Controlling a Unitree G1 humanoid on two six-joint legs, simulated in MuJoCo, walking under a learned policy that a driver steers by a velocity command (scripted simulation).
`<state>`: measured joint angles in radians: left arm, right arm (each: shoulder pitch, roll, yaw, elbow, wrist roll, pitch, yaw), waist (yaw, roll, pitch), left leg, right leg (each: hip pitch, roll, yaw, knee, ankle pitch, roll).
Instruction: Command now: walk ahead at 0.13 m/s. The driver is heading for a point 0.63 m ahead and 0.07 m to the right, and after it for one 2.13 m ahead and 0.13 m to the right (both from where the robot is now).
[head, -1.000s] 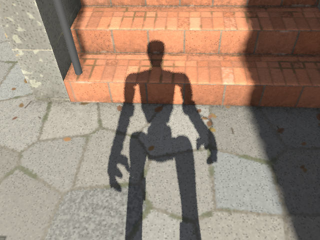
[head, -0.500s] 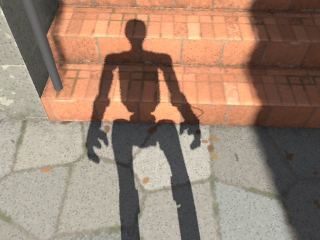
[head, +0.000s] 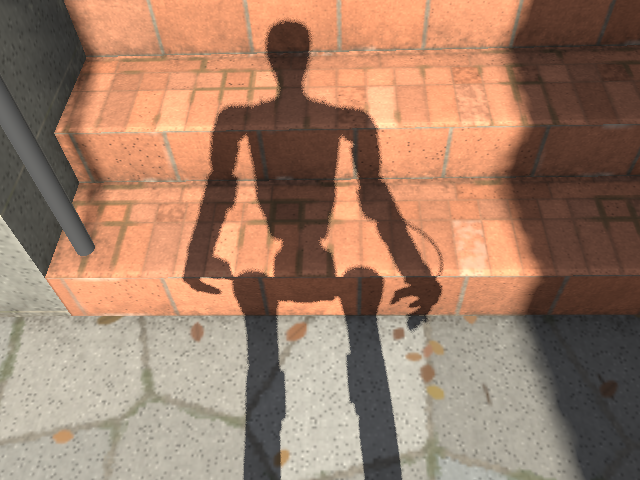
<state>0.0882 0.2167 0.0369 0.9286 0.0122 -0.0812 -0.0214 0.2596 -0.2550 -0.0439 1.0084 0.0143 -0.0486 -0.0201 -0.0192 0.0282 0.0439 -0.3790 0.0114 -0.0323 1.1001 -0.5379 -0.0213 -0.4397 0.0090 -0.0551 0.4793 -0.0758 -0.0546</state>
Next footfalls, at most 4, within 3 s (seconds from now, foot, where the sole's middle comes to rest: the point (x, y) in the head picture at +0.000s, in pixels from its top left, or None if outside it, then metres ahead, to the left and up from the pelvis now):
0.20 left None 0.10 0.15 -0.77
1.72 right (397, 461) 0.48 -0.10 -0.77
2.22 left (287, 367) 0.70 0.12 -0.77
2.66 right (371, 231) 0.94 -0.08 -0.60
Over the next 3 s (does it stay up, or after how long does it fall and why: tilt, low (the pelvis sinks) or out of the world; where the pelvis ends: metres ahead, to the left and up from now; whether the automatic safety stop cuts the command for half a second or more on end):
stays up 0.93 0.01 0.17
